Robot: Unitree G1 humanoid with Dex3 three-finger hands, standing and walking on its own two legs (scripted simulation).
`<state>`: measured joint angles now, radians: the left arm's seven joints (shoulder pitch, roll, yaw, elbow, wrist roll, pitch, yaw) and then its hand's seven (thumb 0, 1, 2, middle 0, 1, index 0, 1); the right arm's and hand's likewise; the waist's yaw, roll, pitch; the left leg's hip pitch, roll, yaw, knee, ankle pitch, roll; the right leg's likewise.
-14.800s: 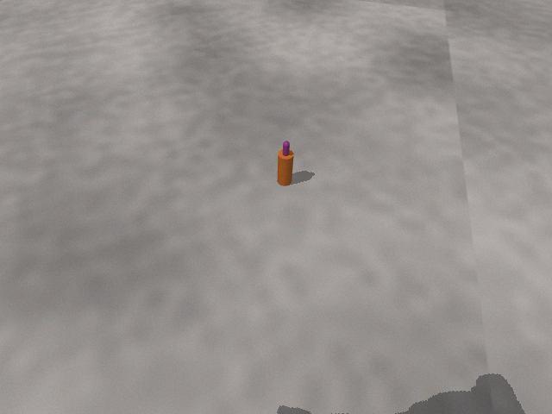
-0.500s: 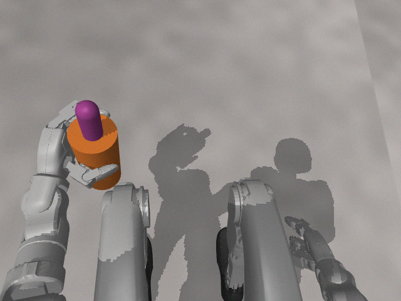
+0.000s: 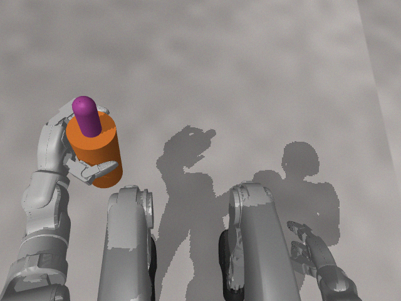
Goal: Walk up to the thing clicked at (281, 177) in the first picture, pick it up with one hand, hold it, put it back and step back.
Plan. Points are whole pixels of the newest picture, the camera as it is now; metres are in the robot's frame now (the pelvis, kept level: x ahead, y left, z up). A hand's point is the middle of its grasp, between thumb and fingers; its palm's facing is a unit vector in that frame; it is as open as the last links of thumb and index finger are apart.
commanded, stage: lift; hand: left
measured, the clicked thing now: (96, 145) +0.39 +0.18 -0.02
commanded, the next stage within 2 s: none
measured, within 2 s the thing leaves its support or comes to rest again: neither
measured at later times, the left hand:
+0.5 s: hand (76, 133) +0.38 +0.19 +0.07, palm faces -0.14 -0.99 -0.06, open 10.9 cm
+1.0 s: hand out of the picture +0.37 +0.18 +0.25, palm faces -0.11 -0.99 -0.04, open 10.9 cm
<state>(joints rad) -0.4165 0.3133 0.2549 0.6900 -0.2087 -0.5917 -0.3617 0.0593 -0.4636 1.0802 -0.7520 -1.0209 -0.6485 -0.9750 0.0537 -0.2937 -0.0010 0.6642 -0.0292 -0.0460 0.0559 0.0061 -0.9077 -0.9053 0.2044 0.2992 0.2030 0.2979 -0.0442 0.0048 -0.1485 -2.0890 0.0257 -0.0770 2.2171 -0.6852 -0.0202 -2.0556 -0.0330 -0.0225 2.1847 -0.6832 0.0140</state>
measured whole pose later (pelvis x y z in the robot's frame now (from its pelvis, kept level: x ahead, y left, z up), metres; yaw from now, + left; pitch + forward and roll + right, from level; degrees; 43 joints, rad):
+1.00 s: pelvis +0.04 +0.00 +0.20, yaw +2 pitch +24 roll -2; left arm -0.12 0.30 0.16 0.22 -0.26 -0.26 -0.29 0.05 -0.41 1.03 -0.75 -1.00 -0.64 -0.95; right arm 0.15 -0.25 -0.01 0.60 0.07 -0.08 -0.04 0.01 -0.90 -0.90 0.20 0.30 0.20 0.30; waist -0.02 0.04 -0.18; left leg -1.37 0.04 -0.05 1.56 -0.61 -0.02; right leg -1.34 -0.03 -0.04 1.52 -0.61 0.01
